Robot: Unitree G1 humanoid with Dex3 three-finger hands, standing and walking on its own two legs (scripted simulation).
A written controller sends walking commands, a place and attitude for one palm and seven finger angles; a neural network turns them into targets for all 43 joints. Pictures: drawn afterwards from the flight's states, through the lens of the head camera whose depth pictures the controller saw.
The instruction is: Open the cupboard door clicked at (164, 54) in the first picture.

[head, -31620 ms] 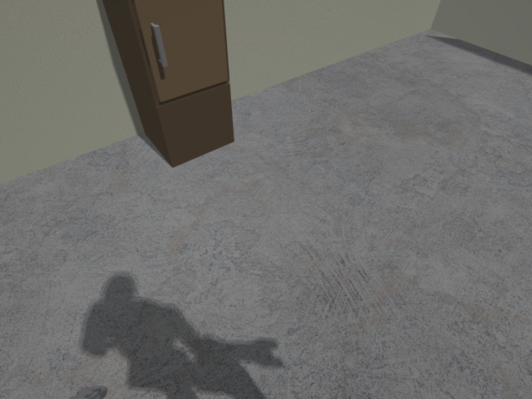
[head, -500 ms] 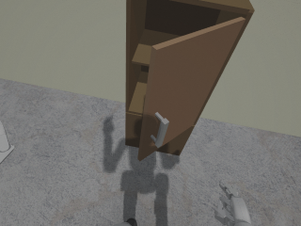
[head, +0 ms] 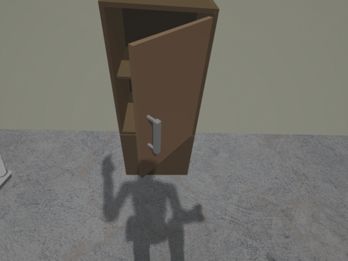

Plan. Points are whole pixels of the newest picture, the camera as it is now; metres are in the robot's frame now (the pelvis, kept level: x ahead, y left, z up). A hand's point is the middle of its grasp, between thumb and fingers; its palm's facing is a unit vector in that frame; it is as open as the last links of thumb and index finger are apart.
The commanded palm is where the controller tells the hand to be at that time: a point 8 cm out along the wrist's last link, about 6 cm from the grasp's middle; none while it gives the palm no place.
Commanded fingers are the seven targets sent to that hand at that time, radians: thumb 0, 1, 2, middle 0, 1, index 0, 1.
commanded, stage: stop stepping back and stand still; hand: left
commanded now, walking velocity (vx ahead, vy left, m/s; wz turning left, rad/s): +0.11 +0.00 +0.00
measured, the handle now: (153, 135) +0.56 +0.07 -0.07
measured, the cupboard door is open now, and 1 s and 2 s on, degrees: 48 48 48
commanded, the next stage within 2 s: let the arm hang, fingers relaxed in 1.04 s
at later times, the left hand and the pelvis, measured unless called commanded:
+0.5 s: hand out of the picture +0.17 +0.27 +0.17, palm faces +0.41 -0.79 -0.46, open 7.4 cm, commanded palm +0.11 +0.32 +0.19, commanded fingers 0.00 0.90 0.90 -0.20 -0.30 -0.20 -0.30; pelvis -0.03 +0.02 +0.01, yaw +0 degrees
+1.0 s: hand out of the picture +0.14 +0.31 +0.16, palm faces +0.42 -0.78 -0.47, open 7.4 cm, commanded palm +0.08 +0.34 +0.19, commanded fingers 0.00 0.90 0.90 -0.20 -0.30 -0.20 -0.30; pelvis -0.06 +0.04 +0.02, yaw +1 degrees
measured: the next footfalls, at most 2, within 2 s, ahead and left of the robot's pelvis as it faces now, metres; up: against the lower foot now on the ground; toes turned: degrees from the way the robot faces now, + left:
left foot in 0.28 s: +0.01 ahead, +0.15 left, +0.00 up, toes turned +5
